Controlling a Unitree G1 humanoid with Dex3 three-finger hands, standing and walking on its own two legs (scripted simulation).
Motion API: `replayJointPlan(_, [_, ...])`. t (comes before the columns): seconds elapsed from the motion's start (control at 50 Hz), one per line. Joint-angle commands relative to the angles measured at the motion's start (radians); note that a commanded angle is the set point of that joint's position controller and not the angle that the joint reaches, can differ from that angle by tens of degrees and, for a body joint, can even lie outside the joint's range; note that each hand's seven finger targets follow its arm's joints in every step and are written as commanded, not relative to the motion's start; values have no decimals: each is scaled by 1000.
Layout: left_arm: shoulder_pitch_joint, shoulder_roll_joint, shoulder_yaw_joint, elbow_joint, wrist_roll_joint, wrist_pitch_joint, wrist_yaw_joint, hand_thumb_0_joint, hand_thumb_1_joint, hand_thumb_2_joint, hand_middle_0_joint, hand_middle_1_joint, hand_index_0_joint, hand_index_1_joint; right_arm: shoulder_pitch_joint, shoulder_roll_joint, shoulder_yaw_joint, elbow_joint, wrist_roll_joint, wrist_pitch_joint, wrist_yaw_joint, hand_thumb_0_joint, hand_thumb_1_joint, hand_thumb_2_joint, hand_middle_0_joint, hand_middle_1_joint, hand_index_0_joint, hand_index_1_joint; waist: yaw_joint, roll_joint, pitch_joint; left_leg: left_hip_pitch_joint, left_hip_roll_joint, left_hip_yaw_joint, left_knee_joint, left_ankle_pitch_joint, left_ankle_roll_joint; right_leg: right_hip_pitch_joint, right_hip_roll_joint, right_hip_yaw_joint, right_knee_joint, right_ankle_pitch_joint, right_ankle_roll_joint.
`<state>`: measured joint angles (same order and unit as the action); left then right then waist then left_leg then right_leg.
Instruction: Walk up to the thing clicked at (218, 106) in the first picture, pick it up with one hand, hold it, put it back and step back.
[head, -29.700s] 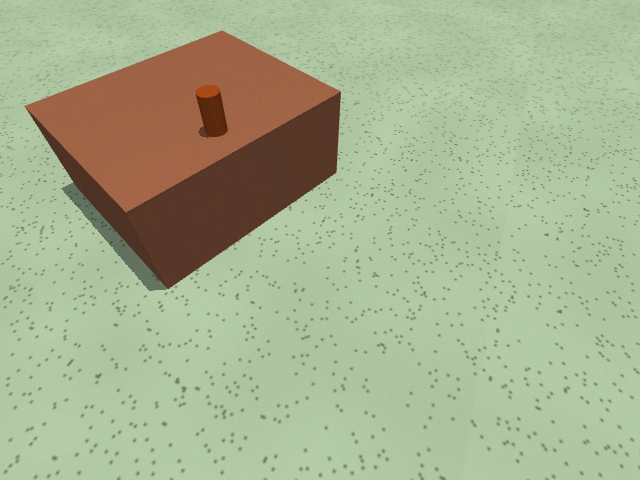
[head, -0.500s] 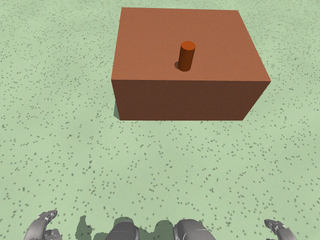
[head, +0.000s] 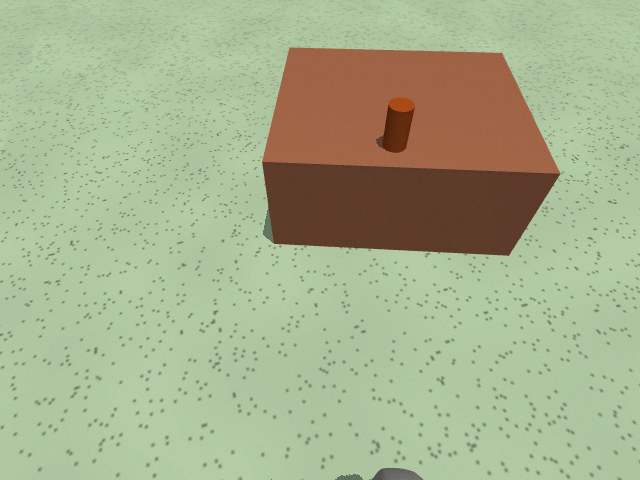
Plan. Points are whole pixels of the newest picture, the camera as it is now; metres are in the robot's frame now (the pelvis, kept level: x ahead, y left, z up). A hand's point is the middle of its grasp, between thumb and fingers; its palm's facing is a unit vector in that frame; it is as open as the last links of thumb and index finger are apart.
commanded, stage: step back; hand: right
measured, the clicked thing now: (397, 125) +1.12 -0.22 -0.26
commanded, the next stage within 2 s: stand in 0.80 s
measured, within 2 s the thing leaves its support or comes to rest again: neither
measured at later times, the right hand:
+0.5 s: hand out of the picture +0.12 -0.27 -0.15, palm faces -0.03 +0.92 -0.39, open 7.4 cm
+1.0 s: hand (509, 465) +0.16 -0.24 -0.13, palm faces +0.03 +0.94 -0.33, open 7.4 cm
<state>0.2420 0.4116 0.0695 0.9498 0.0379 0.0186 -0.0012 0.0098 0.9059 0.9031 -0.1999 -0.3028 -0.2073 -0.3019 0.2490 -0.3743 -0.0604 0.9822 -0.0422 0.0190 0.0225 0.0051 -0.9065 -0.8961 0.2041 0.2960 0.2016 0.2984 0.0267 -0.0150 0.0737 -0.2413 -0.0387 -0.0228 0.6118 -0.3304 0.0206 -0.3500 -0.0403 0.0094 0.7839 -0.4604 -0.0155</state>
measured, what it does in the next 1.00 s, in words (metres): steps on the spot: left foot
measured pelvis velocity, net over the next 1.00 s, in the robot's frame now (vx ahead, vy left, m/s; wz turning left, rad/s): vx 0.06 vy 0.01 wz -0.04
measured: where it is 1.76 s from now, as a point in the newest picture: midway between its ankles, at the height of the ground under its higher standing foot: outside the picture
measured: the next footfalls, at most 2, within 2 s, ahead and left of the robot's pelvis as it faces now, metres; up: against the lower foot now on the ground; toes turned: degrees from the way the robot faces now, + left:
left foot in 0.44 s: +0.13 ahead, +0.14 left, +0.00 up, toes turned +0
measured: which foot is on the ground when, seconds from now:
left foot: down 0.00-0.18, up 0.20-0.42, down 0.44-1.00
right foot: down 0.00-1.00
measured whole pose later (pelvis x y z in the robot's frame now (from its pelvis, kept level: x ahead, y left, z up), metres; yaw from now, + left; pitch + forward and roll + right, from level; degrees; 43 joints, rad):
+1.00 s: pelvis +0.06 +0.01 +0.02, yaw -2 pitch -2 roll +0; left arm 0.07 0.35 0.01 1.10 0.01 -0.02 0.00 0.01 0.91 0.90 -0.20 -0.30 -0.21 -0.30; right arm 0.04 -0.34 -0.02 1.11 -0.01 -0.01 0.01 0.00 -0.91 -0.90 0.20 0.30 0.20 0.30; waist 0.00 0.00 0.06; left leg -0.16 0.03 0.04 0.38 -0.17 -0.02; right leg -0.10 -0.02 0.02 0.37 -0.24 0.02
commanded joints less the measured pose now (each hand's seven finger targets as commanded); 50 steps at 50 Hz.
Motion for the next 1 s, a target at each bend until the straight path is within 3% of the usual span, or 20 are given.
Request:
replayJointPlan(0.0, [-83,178,31,-81,-21,-45,-5,0,900,900,-200,-300,-200,-300,-96,-258,-49,-93,-4,-62,-23,0,-900,-900,200,300,200,300,-18,102,17,36,270,-362,-349,-285,157,-161,-12,48,64,10,-5])
replayJointPlan(0.06, [-39,173,35,-44,-18,-54,-14,0,900,900,-200,-300,-200,-300,-98,-260,-54,-86,-2,-52,-16,0,-900,-900,200,300,200,300,-27,199,-8,-62,247,-265,-322,-251,144,19,22,-17,-74,1,4])
replayJointPlan(0.12, [40,159,45,-3,-8,-66,-3,0,900,900,-200,-300,-200,-300,-127,-218,-42,-95,3,-27,-14,0,-900,-900,200,300,200,300,29,129,-7,-209,186,-159,-165,-269,87,274,61,-34,-334,136,-7])
replayJointPlan(0.14, [51,194,58,1,3,-74,6,0,900,900,-200,-300,-200,-300,-98,-171,-27,-102,8,-25,-16,0,-900,-900,200,300,200,300,34,20,-17,-296,126,-113,-30,-253,52,356,17,92,-387,70,-27])
replayJointPlan(0.16, [88,276,75,5,11,-81,14,0,900,900,-200,-300,-200,-300,-131,-136,-21,-120,8,-26,-18,0,-900,-900,200,300,200,300,67,-160,-6,-433,-6,-52,203,-268,10,323,-202,480,-549,-259,-117])
replayJointPlan(0.18, [33,330,87,-17,12,-86,11,0,900,900,-200,-300,-200,-300,-133,-191,-41,-112,-2,-25,-27,0,-900,-900,200,300,200,300,56,-133,65,-369,31,-90,332,-254,-9,129,-361,622,-618,-440,-215])
replayJointPlan(0.2, [-11,308,84,-43,4,-89,12,0,900,900,-200,-300,-200,-300,-98,-223,-47,-97,5,-30,-24,0,-900,-900,200,300,200,300,32,-43,91,-351,54,-137,350,-197,-9,102,-354,599,-596,-390,-239])
replayJointPlan(0.22, [-31,275,75,-42,-4,-93,16,0,900,900,-200,-300,-200,-300,-67,-217,-48,-79,9,-36,-20,0,-900,-900,200,300,200,300,12,-3,83,-355,70,-134,338,-142,-5,134,-307,505,-559,-280,-214])
replayJointPlan(0.24, [-36,254,69,-39,-5,-95,18,0,900,900,-200,-300,-200,-300,-59,-204,-47,-66,10,-38,-18,0,-900,-900,200,300,200,300,6,-19,62,-333,80,-127,314,-106,-6,136,-261,417,-547,-210,-179])
replayJointPlan(0.34, [-103,232,48,-59,-5,-87,10,0,900,900,-200,-300,-200,-300,-43,-165,-40,-44,6,-42,-9,0,-900,-900,200,300,200,300,-15,-134,-34,-73,82,14,49,-64,-24,53,-198,185,-418,211,-145])
replayJointPlan(0.4, [-82,174,12,-53,-24,-65,10,0,900,900,-200,-300,-200,-300,-40,-154,-37,-20,7,-54,-28,0,-900,-900,200,300,200,300,-36,-58,-88,123,58,28,-172,196,-8,17,-114,79,-211,505,-72])
replayJointPlan(0.42, [-66,144,1,-59,-32,-62,11,0,900,900,-200,-300,-200,-300,-39,-187,-40,-24,4,-60,-36,0,-900,-900,200,300,200,300,-29,23,-134,146,164,-90,-192,308,27,25,-68,52,-142,511,-34])
replayJointPlan(0.44, [-60,120,-7,-51,-46,-51,10,0,900,900,-200,-300,-200,-300,-104,-233,-37,-41,9,-63,-38,0,-900,-900,200,300,200,300,-1,113,-133,65,292,-270,-241,245,94,17,19,18,-103,262,6])
replayJointPlan(0.46, [-54,157,7,-28,-45,-43,16,0,900,900,-200,-300,-200,-300,-148,-275,-40,-48,17,-58,-34,0,-900,-900,200,300,200,300,6,134,-125,-39,341,-278,-240,196,162,120,23,4,-109,42,2])
replayJointPlan(0.52, [-48,159,3,13,-31,-54,17,0,900,900,-200,-300,-200,-300,-206,-215,-16,-31,20,-50,-32,0,-900,-900,200,300,200,300,21,121,-105,-47,239,-144,-182,260,63,185,-15,57,-271,244,-19])
replayJointPlan(0.56, [-66,194,9,22,-31,-62,14,0,900,900,-200,-300,-200,-300,-207,-193,-7,-17,26,-50,-33,0,-900,-900,200,300,200,300,0,74,-120,-15,176,-70,-130,279,20,189,-60,116,-316,394,-31])
replayJointPlan(0.66, [-113,184,2,41,-34,-64,20,0,900,900,-200,-300,-200,-300,-225,-185,-5,25,30,-49,-31,0,-900,-900,200,300,200,300,-12,20,-166,85,174,-29,-124,402,27,205,-75,107,-338,555,-21])
replayJointPlan(0.76, [-142,172,3,47,-33,-57,21,0,900,900,-200,-300,-200,-300,-243,-176,-4,46,30,-49,-34,0,-900,-900,200,300,200,300,-11,19,-175,114,185,-14,-156,474,26,228,-69,89,-337,567,-15])
replayJointPlan(0.78, [-158,136,-18,75,-43,-56,15,0,900,900,-200,-300,-200,-300,-224,-182,2,54,39,-54,-31,0,-900,-900,200,300,200,300,-33,38,-170,144,186,-48,-212,442,19,219,-66,85,-378,510,-7])
replayJointPlan(0.98, [-207,157,-21,114,-28,-58,7,0,900,900,-200,-300,-200,-300,-266,-172,3,82,34,-56,-21,0,-900,-900,200,300,200,300,-28,7,-109,168,176,-45,-312,267,-6,208,-82,87,-505,348,2])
